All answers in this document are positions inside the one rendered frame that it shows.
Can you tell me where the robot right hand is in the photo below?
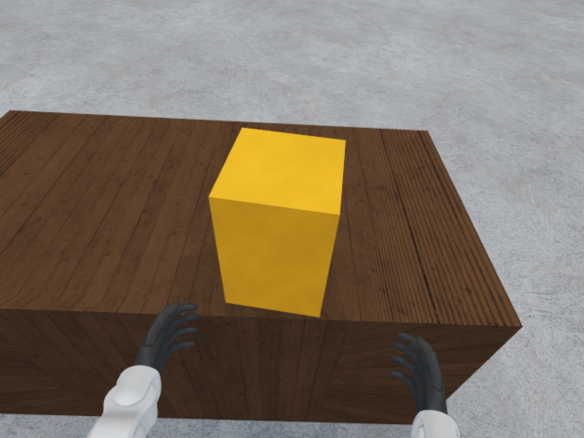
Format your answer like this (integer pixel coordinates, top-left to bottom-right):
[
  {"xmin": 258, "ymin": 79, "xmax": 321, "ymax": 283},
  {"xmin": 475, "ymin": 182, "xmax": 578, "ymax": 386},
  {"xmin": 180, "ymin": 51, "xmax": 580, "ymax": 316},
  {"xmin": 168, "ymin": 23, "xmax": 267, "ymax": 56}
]
[{"xmin": 390, "ymin": 332, "xmax": 448, "ymax": 415}]

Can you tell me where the left robot forearm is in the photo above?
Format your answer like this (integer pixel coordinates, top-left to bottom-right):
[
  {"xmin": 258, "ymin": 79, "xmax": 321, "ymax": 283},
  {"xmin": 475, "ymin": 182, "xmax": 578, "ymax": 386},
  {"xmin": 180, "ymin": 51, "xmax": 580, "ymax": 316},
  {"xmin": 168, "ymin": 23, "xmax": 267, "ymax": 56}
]
[{"xmin": 86, "ymin": 365, "xmax": 162, "ymax": 438}]

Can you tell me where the pedestal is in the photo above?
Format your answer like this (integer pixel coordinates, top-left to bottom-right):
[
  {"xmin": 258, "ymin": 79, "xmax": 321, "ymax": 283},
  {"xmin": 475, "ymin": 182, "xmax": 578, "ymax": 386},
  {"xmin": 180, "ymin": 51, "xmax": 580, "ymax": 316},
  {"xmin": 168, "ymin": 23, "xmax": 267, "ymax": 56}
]
[{"xmin": 0, "ymin": 110, "xmax": 523, "ymax": 425}]

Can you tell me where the carton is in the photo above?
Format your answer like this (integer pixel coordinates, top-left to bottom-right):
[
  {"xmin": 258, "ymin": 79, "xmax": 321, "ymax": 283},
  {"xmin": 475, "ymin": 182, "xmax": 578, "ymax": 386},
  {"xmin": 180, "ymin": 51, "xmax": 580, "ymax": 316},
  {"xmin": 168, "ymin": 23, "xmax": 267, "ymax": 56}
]
[{"xmin": 209, "ymin": 128, "xmax": 346, "ymax": 318}]

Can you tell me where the robot left hand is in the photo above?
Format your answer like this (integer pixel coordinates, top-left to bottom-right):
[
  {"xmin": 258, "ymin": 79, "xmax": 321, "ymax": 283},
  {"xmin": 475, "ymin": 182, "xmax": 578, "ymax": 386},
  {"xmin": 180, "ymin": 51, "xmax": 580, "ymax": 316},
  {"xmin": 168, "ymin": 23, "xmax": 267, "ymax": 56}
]
[{"xmin": 133, "ymin": 301, "xmax": 200, "ymax": 376}]

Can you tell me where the right robot forearm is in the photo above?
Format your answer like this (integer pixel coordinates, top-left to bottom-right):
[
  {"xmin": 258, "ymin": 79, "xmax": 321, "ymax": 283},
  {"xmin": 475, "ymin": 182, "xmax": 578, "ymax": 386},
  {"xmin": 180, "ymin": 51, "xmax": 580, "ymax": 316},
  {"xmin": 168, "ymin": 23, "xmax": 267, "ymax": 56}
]
[{"xmin": 411, "ymin": 410, "xmax": 460, "ymax": 438}]

